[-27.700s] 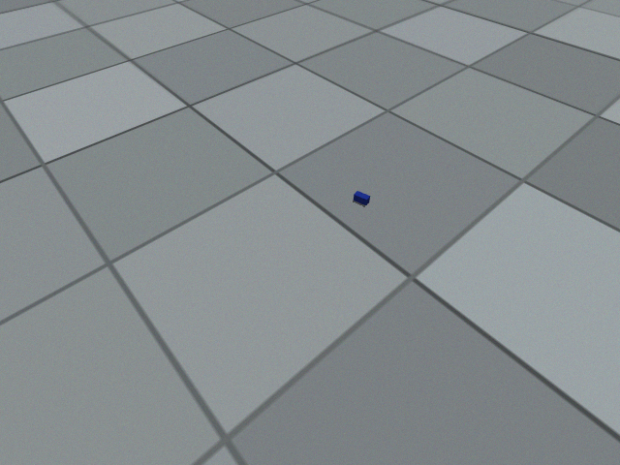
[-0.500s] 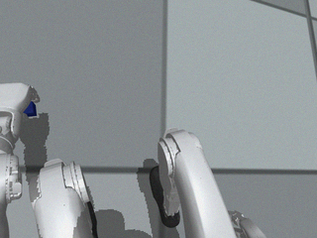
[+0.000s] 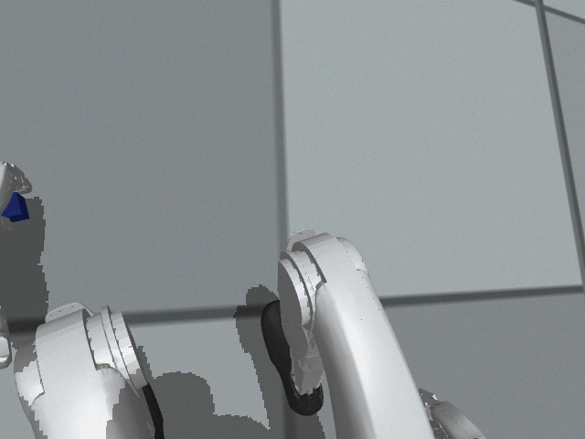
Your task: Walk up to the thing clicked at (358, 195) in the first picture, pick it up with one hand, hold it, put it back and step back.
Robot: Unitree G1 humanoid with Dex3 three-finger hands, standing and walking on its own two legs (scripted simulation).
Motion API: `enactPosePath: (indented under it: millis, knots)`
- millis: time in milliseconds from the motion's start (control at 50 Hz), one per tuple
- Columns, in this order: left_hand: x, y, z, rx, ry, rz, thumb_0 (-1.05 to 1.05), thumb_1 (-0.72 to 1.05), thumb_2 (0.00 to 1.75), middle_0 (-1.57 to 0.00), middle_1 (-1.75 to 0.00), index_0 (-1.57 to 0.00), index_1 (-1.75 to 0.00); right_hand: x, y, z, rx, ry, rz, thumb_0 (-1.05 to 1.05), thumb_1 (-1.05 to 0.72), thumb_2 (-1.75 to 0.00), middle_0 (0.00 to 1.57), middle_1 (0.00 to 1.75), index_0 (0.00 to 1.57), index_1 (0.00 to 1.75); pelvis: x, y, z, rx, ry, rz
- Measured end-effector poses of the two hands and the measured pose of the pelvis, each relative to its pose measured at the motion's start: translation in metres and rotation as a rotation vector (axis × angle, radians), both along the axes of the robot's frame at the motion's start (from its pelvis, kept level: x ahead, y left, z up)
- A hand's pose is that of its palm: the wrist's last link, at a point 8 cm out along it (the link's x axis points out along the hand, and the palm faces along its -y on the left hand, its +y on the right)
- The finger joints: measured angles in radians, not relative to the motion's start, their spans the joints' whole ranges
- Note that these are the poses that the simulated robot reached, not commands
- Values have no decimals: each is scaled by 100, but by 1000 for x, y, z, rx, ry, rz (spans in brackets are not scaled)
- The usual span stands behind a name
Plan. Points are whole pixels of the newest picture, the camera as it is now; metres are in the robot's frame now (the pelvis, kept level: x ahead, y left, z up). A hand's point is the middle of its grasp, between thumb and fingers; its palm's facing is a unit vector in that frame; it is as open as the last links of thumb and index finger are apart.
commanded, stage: rest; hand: left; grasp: from above
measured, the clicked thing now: out of the picture +0.46 +0.27 -0.26
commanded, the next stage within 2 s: open in 0.88 s
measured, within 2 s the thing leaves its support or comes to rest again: rests again in 0.40 s
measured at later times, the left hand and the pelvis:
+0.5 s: hand (0, 218) +0.45 +0.26 -0.24, palm faces -0.48 -0.08 -0.87, open 6.2 cm; pelvis +0.00 +0.00 -0.01, yaw -2 degrees
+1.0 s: hand (3, 218) +0.45 +0.26 -0.24, palm faces -0.48 -0.07 -0.88, open 6.2 cm; pelvis -0.01 +0.01 -0.01, yaw -3 degrees
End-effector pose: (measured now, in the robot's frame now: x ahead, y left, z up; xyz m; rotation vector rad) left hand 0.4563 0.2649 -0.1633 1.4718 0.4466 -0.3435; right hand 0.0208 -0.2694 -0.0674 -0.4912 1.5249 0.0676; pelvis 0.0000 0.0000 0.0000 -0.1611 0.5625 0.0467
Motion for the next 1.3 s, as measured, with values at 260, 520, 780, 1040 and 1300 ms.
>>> enactPosePath:
  millis: [260, 520, 780, 1040, 1300]
  knots:
    - [0, -2, -13, -15, -13, -13, 0, 55, 0, -111, 0, -111, 0, -5, 0, 5, -1, 19, 39, 0, -91, -90, 20, 30, 21, 30, -1, 1, -4, -16, -26, -10]
    - [0, -3, -20, -8, -4, 3, 0, 55, 0, -111, 0, -111, 0, -5, 8, 5, 26, 9, 73, 0, -91, -90, 20, 30, 20, 30, -2, 4, -6, -27, -43, -14]
    - [-1, -4, -24, -9, -8, -9, 0, 55, 0, -112, 0, -112, 0, -7, 14, 7, 53, 15, 115, 0, -91, -90, 20, 30, 20, 30, -4, 5, -7, -39, -63, -21]
    - [-1, -5, -24, -4, -11, -15, 0, 54, 0, -111, 0, -111, 0, -3, 15, 13, 60, -1, 160, 1, -92, -90, 20, 30, 20, 30, -7, 6, -5, -49, -72, -26]
    - [-4, -6, -27, 3, -13, -18, 0, 39, 23, -95, -21, -89, -18, 0, 17, 16, 76, -9, 188, 1, -91, -90, 20, 30, 20, 30, -8, 6, -3, -55, -81, -26]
